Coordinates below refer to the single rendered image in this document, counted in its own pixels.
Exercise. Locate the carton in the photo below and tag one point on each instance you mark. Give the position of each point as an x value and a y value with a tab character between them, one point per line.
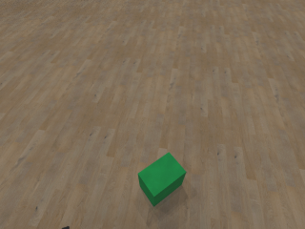
161	178

